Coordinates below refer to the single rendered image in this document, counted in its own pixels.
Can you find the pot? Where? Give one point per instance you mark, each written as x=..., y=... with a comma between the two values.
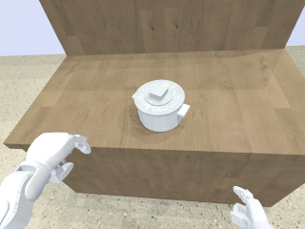
x=163, y=123

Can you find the left robot hand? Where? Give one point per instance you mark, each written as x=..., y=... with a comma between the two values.
x=50, y=149

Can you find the lid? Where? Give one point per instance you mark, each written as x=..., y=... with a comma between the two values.
x=153, y=106

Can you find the knob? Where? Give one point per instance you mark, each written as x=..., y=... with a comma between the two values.
x=158, y=91

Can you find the right robot hand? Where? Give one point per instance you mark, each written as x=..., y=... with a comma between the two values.
x=245, y=216

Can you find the table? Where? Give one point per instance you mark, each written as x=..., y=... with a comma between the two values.
x=246, y=122

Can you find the robot left forearm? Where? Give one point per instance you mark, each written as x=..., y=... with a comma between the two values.
x=19, y=191

